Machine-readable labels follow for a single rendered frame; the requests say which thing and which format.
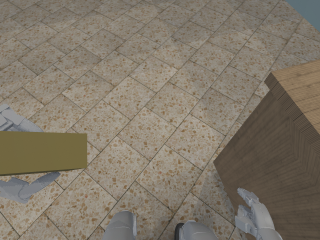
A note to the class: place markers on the robot thigh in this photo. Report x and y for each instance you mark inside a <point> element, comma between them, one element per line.
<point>122,226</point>
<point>196,231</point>

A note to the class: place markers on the table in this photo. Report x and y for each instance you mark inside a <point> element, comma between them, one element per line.
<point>276,153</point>

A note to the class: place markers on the right robot hand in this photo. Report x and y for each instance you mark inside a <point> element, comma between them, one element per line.
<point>250,221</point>

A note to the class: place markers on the sponge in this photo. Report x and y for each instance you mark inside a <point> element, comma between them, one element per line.
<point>23,152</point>

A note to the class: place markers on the left robot thigh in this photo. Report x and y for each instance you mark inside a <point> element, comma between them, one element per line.
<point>122,226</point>

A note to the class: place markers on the right robot thigh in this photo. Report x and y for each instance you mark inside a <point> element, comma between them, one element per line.
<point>196,231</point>

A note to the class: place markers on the right robot forearm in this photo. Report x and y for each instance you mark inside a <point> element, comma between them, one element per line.
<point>268,234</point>

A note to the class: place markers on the left robot hand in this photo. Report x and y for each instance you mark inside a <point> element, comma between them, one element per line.
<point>16,189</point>

